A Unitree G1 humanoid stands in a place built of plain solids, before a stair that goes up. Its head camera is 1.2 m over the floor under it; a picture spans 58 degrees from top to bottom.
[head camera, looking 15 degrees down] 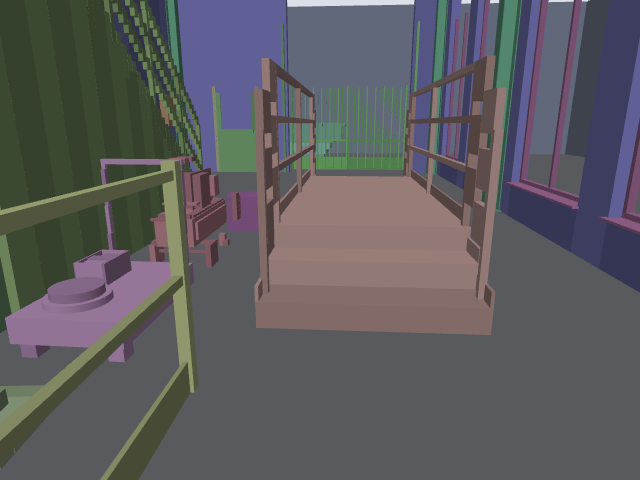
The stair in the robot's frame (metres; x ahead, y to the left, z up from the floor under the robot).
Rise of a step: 0.17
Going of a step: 0.30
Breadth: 1.40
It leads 4 degrees to the right of straight ahead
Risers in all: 3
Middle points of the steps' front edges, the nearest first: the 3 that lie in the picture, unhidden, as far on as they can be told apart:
2.36 -0.31 0.17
2.66 -0.33 0.34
2.96 -0.35 0.51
